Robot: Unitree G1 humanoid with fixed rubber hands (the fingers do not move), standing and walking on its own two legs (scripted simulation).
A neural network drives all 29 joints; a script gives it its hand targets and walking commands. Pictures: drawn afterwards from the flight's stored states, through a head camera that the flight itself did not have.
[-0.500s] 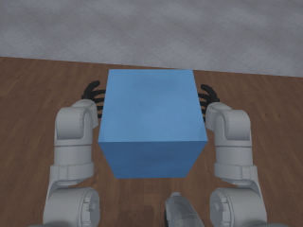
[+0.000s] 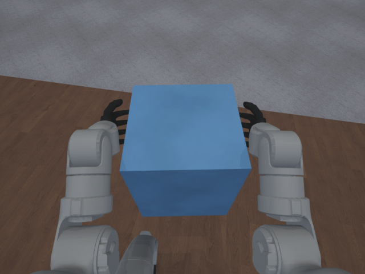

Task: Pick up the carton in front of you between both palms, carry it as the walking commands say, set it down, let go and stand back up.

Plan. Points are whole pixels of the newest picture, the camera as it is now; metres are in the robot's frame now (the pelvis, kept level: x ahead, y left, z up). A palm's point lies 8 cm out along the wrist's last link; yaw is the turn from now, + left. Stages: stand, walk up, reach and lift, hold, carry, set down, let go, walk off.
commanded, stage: carry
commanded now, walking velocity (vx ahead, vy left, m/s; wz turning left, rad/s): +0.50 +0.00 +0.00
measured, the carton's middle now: (183, 155) +0.35 +0.02 +0.02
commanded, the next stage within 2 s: none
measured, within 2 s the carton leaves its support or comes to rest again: neither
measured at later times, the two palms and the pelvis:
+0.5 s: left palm (142, 57) +0.67 +0.16 +0.05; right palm (243, 66) +0.64 -0.14 +0.05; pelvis +0.29 +0.03 -0.04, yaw -1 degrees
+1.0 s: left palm (159, 23) +0.93 +0.14 +0.01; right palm (237, 24) +0.95 -0.16 +0.00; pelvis +0.58 -0.03 -0.08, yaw +0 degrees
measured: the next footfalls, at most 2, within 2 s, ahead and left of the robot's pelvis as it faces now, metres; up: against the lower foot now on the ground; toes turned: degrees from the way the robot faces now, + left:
left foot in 0.20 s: +0.30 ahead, +0.08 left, -0.04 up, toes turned +1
right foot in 0.72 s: +0.61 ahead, -0.06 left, -0.08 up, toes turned -2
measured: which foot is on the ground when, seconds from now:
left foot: up 0.00-0.18, down 0.20-0.72, up 0.74-1.00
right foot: down 0.00-0.20, up 0.22-0.70, down 0.72-1.00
